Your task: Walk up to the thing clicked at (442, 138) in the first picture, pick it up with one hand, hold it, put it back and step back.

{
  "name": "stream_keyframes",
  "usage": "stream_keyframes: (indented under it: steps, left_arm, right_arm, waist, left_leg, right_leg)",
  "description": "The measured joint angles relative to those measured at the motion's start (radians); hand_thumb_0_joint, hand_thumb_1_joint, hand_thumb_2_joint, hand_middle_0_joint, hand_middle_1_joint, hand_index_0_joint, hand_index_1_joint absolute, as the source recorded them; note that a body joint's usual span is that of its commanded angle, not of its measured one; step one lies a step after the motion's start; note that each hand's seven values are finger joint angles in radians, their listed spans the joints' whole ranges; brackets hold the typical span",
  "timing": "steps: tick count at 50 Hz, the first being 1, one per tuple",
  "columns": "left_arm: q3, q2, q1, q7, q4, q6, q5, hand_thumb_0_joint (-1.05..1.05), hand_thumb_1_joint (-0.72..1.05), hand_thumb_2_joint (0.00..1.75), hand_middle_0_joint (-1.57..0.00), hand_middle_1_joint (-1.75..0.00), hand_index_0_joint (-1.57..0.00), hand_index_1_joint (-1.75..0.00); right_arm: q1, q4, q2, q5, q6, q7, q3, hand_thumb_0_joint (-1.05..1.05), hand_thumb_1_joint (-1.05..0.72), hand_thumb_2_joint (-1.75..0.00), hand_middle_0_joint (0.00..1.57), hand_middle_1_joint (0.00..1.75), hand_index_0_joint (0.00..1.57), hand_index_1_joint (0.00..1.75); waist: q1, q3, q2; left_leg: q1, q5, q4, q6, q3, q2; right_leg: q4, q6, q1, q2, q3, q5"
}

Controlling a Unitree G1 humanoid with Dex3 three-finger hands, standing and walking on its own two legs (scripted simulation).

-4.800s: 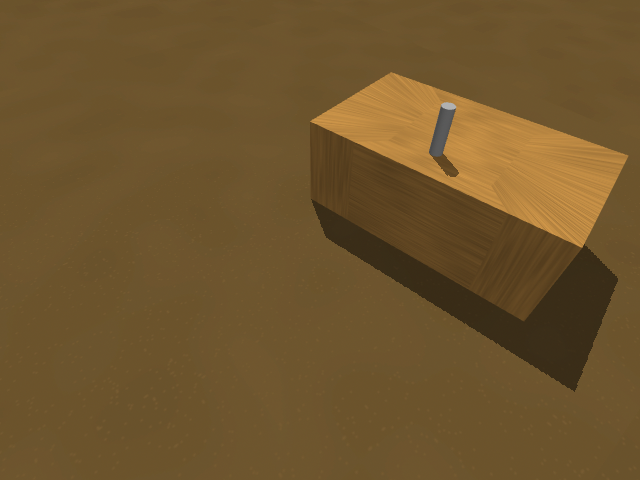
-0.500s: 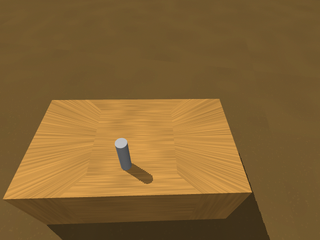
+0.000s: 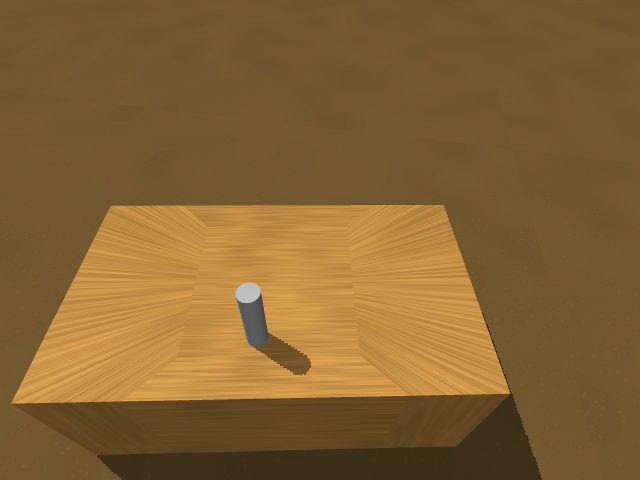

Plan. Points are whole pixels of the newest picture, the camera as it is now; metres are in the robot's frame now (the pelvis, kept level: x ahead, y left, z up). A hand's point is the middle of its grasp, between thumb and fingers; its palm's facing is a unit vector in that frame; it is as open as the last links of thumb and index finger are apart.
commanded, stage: stand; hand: left
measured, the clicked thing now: (253, 316) +0.51 +0.15 -0.27
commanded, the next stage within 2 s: go down in 2.00 s
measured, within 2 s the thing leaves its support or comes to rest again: neither
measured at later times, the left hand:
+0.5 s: hand out of the picture +0.07 +0.26 -0.16, palm faces -0.01 -0.94 -0.34, open 7.4 cm
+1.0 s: hand out of the picture +0.07 +0.26 -0.16, palm faces -0.02 -0.94 -0.35, open 7.4 cm
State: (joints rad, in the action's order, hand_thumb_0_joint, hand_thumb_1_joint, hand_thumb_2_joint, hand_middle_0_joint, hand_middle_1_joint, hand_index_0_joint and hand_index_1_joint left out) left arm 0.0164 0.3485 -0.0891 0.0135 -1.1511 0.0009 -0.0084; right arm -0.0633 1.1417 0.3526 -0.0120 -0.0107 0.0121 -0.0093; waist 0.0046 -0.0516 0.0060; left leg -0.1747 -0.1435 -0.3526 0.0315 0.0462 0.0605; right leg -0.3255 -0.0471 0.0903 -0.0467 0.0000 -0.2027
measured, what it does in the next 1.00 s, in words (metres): stands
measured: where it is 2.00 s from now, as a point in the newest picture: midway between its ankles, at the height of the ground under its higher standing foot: outside the picture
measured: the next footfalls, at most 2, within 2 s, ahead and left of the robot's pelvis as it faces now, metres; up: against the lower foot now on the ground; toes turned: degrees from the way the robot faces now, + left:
none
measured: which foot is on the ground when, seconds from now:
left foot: down 0.00-1.00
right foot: down 0.00-1.00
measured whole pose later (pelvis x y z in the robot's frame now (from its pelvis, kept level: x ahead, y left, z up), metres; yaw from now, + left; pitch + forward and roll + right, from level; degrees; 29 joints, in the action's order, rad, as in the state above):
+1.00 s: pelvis +0.01 +0.00 +0.00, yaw +0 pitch -2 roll +0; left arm 0.01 0.36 -0.12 0.01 -1.13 0.00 -0.01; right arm -0.09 1.14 0.35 -0.01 0.00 0.01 -0.01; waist 0.00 -0.05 0.00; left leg -0.16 -0.15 -0.35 0.03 0.04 0.05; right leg -0.32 -0.05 0.07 -0.06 -0.01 -0.21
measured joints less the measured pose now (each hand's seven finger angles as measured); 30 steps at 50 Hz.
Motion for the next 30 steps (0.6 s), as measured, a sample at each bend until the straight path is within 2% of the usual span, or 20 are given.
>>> stream_keyframes:
  steps: [30]
  left_arm:
    - [-0.006,0.008,-0.022,-0.005,0.015,-0.002,-0.001,0.01,0.91,0.9,-0.2,-0.3,-0.2,-0.3]
  right_arm:
    - [-0.027,0.001,-0.002,0.003,0.007,0.001,-0.002,0.0,-0.91,-0.9,0.21,0.3,0.2,0.3]
  waist:
    - [0.002,0.0,-0.007]
  left_leg:
    - [0.015,-0.001,0.01,-0.006,-0.003,-0.013]
  right_leg:
    - [0.007,-0.006,-0.017,-0.013,-0.005,-0.005]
